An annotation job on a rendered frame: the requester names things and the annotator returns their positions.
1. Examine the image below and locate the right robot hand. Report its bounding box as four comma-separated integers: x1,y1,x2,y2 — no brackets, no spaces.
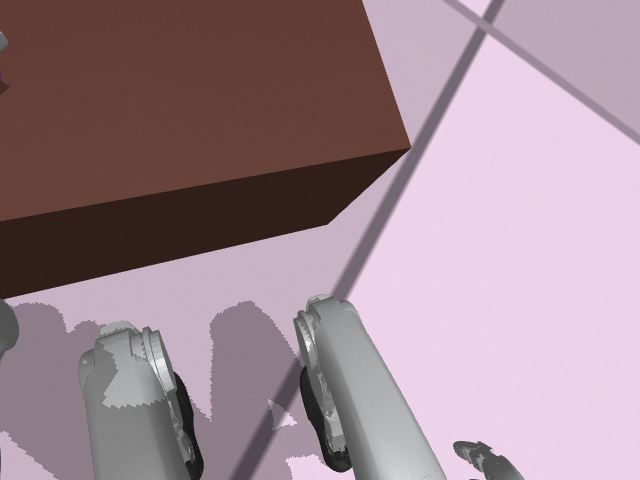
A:
453,441,525,480

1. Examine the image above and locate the left robot foot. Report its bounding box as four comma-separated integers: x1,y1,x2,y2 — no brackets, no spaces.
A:
173,371,204,480

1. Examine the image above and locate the left robot arm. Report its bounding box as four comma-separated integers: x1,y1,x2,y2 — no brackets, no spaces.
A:
0,298,19,473

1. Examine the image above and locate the right robot foot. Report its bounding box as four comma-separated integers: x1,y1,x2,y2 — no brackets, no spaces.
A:
300,367,352,472

